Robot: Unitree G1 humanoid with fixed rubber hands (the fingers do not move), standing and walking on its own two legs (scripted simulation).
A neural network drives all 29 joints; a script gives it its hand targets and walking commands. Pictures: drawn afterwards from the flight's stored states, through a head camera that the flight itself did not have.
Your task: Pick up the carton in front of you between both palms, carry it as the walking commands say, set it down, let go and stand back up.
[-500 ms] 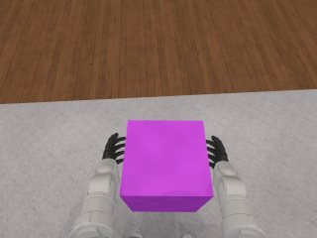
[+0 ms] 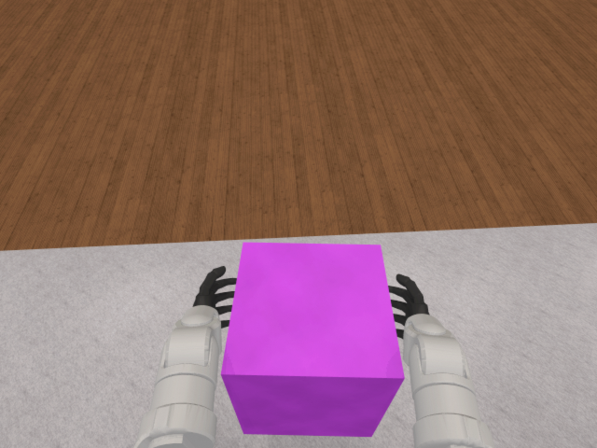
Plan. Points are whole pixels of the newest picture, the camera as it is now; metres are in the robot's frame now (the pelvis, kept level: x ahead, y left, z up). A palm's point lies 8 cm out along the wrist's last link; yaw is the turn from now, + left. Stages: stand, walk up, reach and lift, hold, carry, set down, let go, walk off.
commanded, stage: reach and lift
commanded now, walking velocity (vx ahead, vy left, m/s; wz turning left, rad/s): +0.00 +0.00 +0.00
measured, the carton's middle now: (309, 343) +0.30 +0.00 -0.05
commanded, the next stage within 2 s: hold in 0.80 s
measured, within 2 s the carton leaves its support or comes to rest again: neither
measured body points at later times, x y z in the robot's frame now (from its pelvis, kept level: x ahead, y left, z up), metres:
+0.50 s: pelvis +0.01 +0.00 +0.01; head -0.02 +0.00 +0.45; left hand +0.32 +0.15 +0.03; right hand +0.31 -0.15 +0.02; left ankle +0.02 +0.13 -0.74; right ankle +0.03 -0.13 -0.74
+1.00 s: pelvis +0.01 +0.00 +0.01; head -0.04 +0.00 +0.46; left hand +0.31 +0.15 +0.05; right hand +0.31 -0.15 +0.05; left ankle +0.02 +0.13 -0.74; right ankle +0.03 -0.13 -0.74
